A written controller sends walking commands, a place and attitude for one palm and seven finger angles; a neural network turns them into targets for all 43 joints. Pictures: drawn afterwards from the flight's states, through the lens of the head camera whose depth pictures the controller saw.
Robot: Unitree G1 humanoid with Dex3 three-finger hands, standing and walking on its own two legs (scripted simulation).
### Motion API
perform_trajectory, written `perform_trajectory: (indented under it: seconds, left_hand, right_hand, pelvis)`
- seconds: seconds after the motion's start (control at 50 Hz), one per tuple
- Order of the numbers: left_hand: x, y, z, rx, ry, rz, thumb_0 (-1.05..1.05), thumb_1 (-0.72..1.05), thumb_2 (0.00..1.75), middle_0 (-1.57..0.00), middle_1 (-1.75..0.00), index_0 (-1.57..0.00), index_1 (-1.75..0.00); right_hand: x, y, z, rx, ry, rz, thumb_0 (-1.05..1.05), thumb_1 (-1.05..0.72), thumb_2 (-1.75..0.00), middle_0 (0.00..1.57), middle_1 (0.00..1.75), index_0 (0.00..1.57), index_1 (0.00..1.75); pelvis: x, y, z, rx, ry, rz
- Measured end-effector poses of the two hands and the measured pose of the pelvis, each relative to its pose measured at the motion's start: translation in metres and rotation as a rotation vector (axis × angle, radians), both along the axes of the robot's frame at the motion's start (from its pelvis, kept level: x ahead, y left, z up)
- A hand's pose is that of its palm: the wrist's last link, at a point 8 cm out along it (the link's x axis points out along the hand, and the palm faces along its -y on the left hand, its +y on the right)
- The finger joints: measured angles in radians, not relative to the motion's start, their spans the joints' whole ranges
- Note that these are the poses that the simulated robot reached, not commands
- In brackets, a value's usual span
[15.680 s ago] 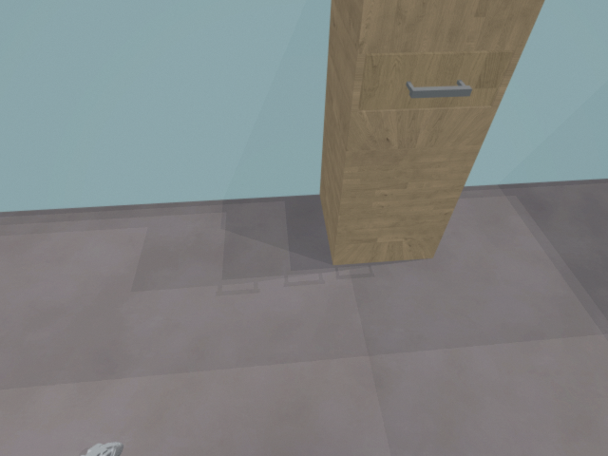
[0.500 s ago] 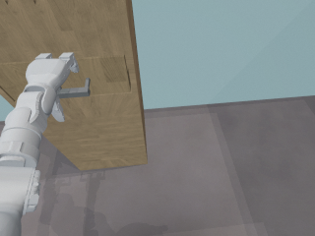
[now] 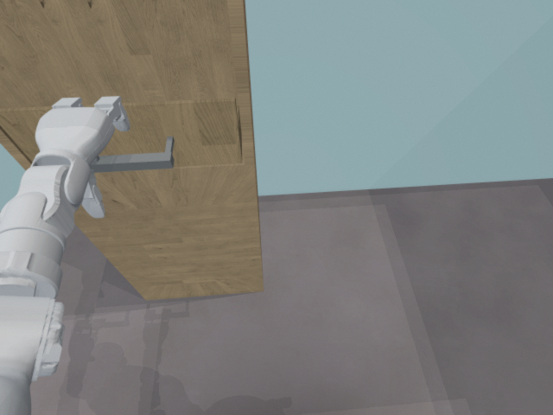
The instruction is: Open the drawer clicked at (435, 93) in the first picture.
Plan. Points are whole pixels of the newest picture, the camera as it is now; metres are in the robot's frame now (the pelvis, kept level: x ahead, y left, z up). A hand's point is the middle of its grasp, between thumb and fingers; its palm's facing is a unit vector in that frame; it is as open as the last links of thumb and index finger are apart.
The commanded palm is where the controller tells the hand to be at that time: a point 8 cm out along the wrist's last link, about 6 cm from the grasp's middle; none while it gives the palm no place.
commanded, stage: move the hooked fingers above the handle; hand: left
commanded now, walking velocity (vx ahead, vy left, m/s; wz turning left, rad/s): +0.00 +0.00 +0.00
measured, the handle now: (127, 153) +0.53 +0.27 +0.04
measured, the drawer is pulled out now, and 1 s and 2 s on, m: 0.00 0.00 0.00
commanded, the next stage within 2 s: none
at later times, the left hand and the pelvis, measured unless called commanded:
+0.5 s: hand (92, 155) +0.47 +0.29 +0.09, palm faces -0.03 +0.01 -1.00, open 13.8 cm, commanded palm +0.45 +0.28 +0.15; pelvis +0.01 +0.01 +0.00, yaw -2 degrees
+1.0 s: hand (91, 159) +0.46 +0.29 +0.09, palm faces -0.09 +0.02 -1.00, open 13.8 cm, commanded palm +0.45 +0.27 +0.15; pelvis +0.01 +0.00 +0.00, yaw -1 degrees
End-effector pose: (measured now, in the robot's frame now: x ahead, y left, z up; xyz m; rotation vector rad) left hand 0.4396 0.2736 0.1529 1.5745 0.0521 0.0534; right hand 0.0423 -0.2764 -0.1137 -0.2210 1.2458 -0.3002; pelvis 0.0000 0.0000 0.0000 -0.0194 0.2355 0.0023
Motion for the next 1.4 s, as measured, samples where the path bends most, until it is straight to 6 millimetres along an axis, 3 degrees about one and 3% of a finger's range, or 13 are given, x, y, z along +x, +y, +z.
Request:
perform_trajectory:
  seconds: [0.14, 0.34, 0.56, 0.78, 0.88, 0.98, 1.08, 1.18, 1.28, 1.4]
  left_hand:
    - [0.012, 0.002, -0.004, 0.008, 0.036, 0.046, 0.0, -0.49, 0.3, -0.32, -1.2, -0.32, -1.2]
    - [0.023, -0.014, -0.006, -0.028, 0.027, -0.02, 0.0, -0.49, 0.3, -0.32, -1.2, -0.32, -1.2]
    - [0.01, 0.014, -0.009, 0.011, 0.06, 0.081, 0.0, -0.49, 0.3, -0.32, -1.2, -0.32, -1.2]
    - [0.014, -0.018, 0.0, -0.027, -0.002, -0.04, 0.0, -0.49, 0.3, -0.32, -1.2, -0.32, -1.2]
    - [0.019, -0.005, 0.002, 0.001, -0.002, 0.06, 0.01, -0.49, 0.3, -0.32, -1.2, -0.32, -1.2]
    - [0.011, 0.007, -0.003, 0.021, 0.073, 0.11, 0.01, -0.49, 0.3, -0.31, -1.2, -0.32, -1.2]
    - [0.004, 0.001, -0.013, 0.002, 0.12, 0.038, 0.0, -0.49, 0.3, -0.32, -1.2, -0.32, -1.2]
    - [0.008, -0.008, -0.008, -0.025, 0.043, -0.039, 0.0, -0.49, 0.3, -0.32, -1.2, -0.32, -1.2]
    - [0.018, 0.002, 0.002, -0.01, -0.026, 0.024, 0.01, -0.49, 0.3, -0.32, -1.2, -0.32, -1.2]
    - [0.017, 0.014, -0.001, 0.012, 0.05, 0.1, 0.0, -0.49, 0.3, -0.31, -1.2, -0.33, -1.21]
  right_hand:
    - [0.007, 0.009, 0.001, 0.011, -0.025, 0.01, 0.01, -0.9, -0.9, 0.2, 0.3, 0.2, 0.3]
    - [-0.011, 0.019, -0.003, 0.033, 0.028, -0.024, 0.01, -0.9, -0.9, 0.2, 0.3, 0.2, 0.3]
    - [-0.015, 0.015, -0.006, 0.047, 0.063, -0.031, 0.01, -0.9, -0.9, 0.2, 0.3, 0.2, 0.3]
    - [0.012, -0.001, 0.002, -0.005, -0.008, 0.003, 0.01, -0.9, -0.9, 0.2, 0.3, 0.2, 0.3]
    - [0.015, -0.001, -0.001, 0.01, -0.031, 0.0, 0.01, -0.9, -0.9, 0.2, 0.3, 0.2, 0.3]
    - [0.01, 0.001, -0.004, 0.031, -0.012, -0.007, 0.01, -0.9, -0.9, 0.2, 0.3, 0.2, 0.3]
    - [0.004, 0.0, -0.003, 0.017, 0.022, -0.003, 0.01, -0.9, -0.9, 0.2, 0.3, 0.2, 0.3]
    - [0.0, -0.004, 0.0, -0.012, 0.029, -0.009, 0.01, -0.9, -0.9, 0.2, 0.3, 0.21, 0.3]
    - [-0.005, -0.005, -0.002, -0.012, 0.028, -0.018, 0.01, -0.9, -0.9, 0.2, 0.3, 0.2, 0.3]
    - [-0.012, 0.002, -0.004, 0.014, 0.041, -0.034, 0.01, -0.9, -0.9, 0.2, 0.3, 0.2, 0.3]
  pelvis:
    - [-0.001, 0.005, -0.001, -0.001, 0.012, -0.003]
    - [0.006, 0.009, -0.001, -0.002, 0.019, -0.02]
    - [0.01, 0.005, 0.001, -0.003, 0.016, -0.019]
    - [0.007, 0.0, 0.0, -0.002, 0.005, -0.003]
    - [0.006, -0.003, 0.0, 0.004, 0.014, -0.017]
    - [0.008, -0.004, 0.001, 0.004, 0.013, -0.02]
    - [0.008, -0.006, 0.002, 0.002, 0.002, -0.005]
    - [0.007, -0.005, 0.0, -0.001, 0.009, 0.0]
    - [0.005, -0.003, -0.002, -0.001, 0.028, -0.009]
    - [0.006, 0.002, 0.0, -0.001, 0.028, -0.022]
